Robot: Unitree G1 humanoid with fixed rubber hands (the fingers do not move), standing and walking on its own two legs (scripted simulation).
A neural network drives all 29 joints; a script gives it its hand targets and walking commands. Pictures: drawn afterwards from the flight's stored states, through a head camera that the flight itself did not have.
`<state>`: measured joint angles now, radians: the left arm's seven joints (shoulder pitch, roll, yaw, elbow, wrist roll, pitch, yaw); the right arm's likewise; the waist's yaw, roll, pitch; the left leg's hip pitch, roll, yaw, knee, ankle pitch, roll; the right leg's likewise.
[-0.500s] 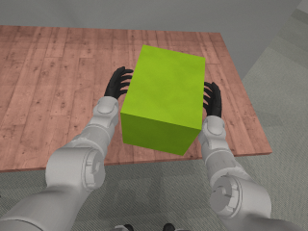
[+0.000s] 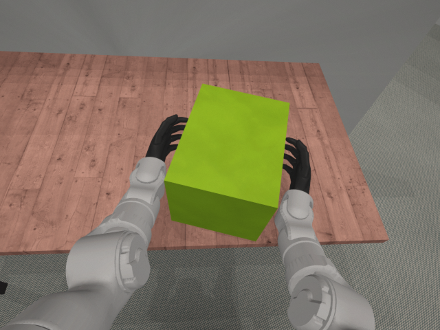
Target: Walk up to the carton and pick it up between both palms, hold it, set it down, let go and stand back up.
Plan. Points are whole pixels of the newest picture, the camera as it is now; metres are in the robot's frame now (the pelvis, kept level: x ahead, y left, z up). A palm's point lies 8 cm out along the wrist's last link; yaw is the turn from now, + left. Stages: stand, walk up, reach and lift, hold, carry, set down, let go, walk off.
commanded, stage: reach and lift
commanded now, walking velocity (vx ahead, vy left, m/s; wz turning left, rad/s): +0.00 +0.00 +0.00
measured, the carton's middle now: (229, 162) +0.42 -0.02 +0.01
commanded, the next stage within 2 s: none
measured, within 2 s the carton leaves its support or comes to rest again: leaves its support in 1.80 s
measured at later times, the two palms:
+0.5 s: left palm (158, 154) +0.42 +0.12 +0.03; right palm (297, 184) +0.36 -0.15 +0.03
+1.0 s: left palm (158, 154) +0.42 +0.12 +0.03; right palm (297, 185) +0.36 -0.15 +0.03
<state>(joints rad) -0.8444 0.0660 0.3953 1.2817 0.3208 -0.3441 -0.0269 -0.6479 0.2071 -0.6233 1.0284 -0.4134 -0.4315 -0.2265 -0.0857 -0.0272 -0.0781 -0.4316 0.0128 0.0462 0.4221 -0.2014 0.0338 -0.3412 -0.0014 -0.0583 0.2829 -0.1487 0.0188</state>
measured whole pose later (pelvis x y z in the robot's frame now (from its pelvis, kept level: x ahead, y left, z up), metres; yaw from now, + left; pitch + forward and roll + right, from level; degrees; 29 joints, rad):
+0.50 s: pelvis +0.00 +0.01 +0.00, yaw -1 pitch +12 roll -2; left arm -0.84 0.04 0.41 1.22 0.34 -0.30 -0.03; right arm -0.66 0.19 -0.61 1.04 -0.40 -0.44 -0.24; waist -0.07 -0.05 -0.06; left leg -0.42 0.01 0.06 0.40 -0.19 0.04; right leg -0.33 -0.01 -0.04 0.25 -0.12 0.03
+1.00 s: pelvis -0.01 +0.01 +0.00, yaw -1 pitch +13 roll -2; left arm -0.87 0.07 0.35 1.28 0.29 -0.32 0.00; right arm -0.67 0.17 -0.57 1.07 -0.33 -0.45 -0.25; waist -0.07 -0.02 -0.09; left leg -0.47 0.01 0.06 0.42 -0.19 0.04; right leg -0.38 0.00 -0.04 0.26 -0.12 0.03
